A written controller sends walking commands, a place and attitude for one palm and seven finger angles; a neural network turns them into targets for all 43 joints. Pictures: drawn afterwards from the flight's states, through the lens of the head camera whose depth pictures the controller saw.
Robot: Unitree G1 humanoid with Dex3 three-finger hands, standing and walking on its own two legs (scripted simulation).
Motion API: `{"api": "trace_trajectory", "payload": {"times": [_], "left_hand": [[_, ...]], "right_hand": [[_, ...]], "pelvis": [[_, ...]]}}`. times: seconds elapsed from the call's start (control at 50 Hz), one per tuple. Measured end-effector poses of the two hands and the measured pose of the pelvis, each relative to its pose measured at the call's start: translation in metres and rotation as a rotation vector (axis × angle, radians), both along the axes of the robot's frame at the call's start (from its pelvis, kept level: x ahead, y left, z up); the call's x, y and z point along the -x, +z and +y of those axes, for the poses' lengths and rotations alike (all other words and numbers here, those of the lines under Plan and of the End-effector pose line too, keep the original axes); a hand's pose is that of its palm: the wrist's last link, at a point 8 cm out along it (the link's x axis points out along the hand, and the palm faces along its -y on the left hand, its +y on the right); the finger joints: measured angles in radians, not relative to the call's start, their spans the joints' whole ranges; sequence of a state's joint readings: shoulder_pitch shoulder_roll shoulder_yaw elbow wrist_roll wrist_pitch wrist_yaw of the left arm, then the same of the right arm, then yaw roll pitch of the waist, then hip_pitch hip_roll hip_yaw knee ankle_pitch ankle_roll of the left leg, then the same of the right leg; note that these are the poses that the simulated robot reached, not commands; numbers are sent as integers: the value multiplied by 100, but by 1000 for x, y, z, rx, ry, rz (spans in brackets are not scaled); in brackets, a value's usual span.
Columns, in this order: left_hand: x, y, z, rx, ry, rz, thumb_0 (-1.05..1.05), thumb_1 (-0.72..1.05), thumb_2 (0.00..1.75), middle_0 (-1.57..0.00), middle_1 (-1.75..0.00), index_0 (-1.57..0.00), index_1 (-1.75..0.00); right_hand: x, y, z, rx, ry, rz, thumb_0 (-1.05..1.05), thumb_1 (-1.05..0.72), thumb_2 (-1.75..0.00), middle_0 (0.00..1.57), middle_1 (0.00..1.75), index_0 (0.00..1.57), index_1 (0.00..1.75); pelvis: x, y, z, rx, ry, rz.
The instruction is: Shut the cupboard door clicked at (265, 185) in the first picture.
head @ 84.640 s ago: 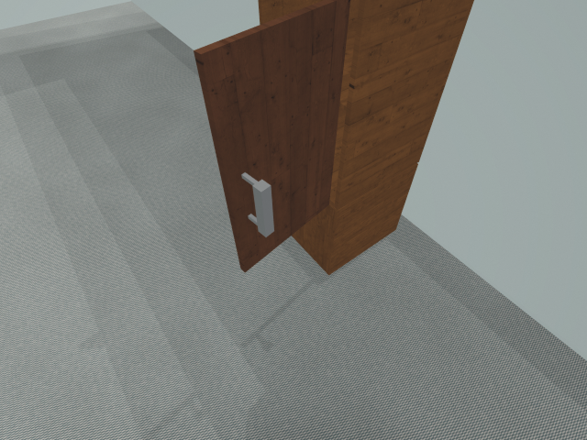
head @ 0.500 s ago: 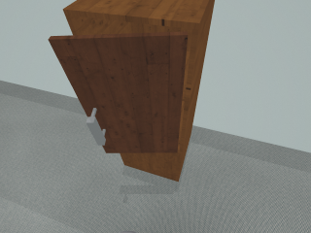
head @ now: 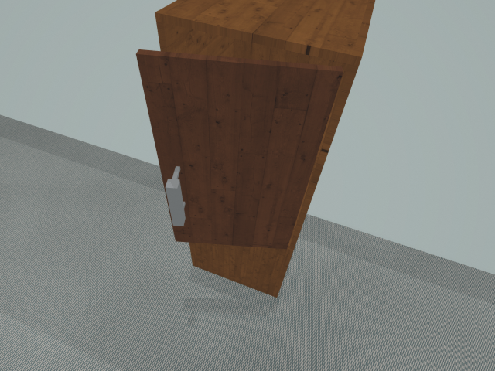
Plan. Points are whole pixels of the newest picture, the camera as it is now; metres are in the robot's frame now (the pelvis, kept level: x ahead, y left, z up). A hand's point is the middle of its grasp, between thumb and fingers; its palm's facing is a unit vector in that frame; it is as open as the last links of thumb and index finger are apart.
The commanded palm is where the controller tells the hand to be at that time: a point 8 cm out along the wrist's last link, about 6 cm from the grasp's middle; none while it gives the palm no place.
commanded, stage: come to a stop and stand still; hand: left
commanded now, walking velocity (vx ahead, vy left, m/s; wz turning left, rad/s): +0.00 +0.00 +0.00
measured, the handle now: (178, 196) +0.50 +0.21 -0.09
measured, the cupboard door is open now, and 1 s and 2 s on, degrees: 18 18 18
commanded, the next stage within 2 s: look again from close up in 1.06 s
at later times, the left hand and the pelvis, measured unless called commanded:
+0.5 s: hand out of the picture +0.01 +0.15 -0.18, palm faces +0.04 -0.99 -0.16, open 7.3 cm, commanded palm none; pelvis +0.02 -0.01 +0.00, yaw +0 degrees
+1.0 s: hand out of the picture +0.01 +0.14 -0.18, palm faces +0.06 -0.99 -0.16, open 7.3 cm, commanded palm none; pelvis +0.02 -0.03 +0.00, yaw +0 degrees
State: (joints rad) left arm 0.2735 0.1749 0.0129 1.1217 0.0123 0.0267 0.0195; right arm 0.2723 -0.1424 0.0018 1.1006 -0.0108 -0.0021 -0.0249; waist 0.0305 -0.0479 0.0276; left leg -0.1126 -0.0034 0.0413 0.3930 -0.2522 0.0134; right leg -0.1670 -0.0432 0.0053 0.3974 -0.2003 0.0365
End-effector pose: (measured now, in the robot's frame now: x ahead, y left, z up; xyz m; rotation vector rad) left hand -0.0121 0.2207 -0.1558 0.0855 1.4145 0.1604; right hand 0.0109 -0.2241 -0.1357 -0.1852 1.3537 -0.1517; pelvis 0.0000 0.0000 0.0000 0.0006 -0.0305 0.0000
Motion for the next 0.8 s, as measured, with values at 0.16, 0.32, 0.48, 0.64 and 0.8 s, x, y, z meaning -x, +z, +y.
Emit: {"api": "trace_trajectory", "payload": {"times": [0.16,0.32,0.48,0.64,0.8], "left_hand": [[8,2,-2,2,-4,49,0,91,90,-19,-30,-20,-30],[-1,3,-10,2,-9,43,0,91,90,-19,-30,-20,-30],[-14,2,-18,-1,-15,21,1,92,90,-19,-30,-20,-30],[-16,3,-24,-4,-8,21,1,92,90,-19,-30,-20,-30],[-16,4,-30,-2,-2,26,1,92,90,-19,-30,-20,-30]], "right_hand": [[19,-4,12,-24,-30,56,1,-92,-90,20,30,20,30],[25,-7,14,-39,-51,78,0,-91,-90,20,30,20,30],[20,-7,9,-42,-58,76,0,-91,-90,20,30,20,30],[14,-7,-1,-36,-51,76,0,-91,-90,20,30,20,30],[8,-7,-10,-30,-44,75,0,-91,-90,20,30,20,30]], "pelvis": [[-5,1,3,-3,-4,8],[-11,0,-1,-2,-5,6],[-16,0,-8,0,-4,5],[-19,0,-15,2,0,9],[-21,0,-21,3,5,11]]}}
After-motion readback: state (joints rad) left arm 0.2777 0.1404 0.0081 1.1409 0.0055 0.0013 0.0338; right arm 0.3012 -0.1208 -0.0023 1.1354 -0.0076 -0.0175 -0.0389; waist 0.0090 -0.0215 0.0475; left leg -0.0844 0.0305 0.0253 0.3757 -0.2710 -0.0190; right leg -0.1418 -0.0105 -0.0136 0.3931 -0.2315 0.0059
